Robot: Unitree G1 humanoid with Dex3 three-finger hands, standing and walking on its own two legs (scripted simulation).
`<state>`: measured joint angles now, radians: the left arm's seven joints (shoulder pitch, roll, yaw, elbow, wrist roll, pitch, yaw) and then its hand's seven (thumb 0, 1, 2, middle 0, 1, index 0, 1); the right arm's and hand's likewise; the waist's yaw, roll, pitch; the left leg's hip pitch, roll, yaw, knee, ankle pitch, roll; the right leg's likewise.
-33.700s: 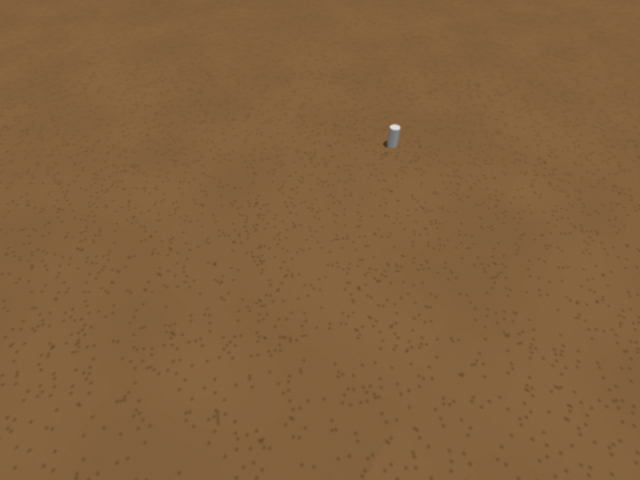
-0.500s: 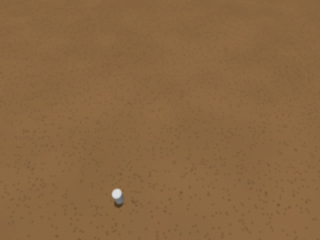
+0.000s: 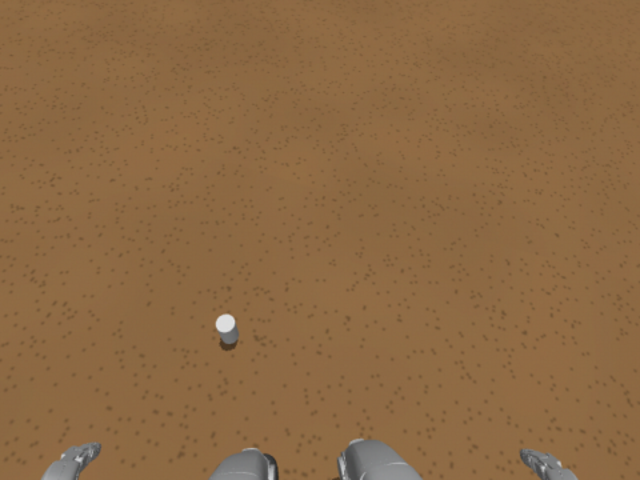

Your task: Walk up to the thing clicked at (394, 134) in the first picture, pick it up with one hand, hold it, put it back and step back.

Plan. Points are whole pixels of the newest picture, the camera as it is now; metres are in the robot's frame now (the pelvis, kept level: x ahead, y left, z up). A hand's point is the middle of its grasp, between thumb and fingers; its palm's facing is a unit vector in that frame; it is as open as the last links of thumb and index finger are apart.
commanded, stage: step back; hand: left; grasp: from above
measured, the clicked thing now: (227, 329) +0.53 +0.22 -0.71
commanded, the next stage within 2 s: none
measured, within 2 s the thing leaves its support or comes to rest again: neither
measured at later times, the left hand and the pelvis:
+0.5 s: hand out of the picture -0.01 +0.26 -0.15, palm faces +0.05 -0.93 -0.37, open 7.4 cm; pelvis -0.14 -0.01 -0.01, yaw +3 degrees
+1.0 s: hand out of the picture -0.25 +0.23 -0.14, palm faces -0.01 -0.91 -0.40, open 7.4 cm; pelvis -0.32 -0.04 +0.00, yaw -1 degrees
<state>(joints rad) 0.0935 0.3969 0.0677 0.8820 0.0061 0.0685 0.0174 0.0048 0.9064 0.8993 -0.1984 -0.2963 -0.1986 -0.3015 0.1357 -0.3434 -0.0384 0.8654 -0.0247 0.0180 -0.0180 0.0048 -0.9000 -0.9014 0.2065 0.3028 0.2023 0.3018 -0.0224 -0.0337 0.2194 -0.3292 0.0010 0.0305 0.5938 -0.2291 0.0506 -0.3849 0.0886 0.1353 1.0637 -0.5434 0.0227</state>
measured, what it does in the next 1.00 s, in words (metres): walks backwards: right foot, then left foot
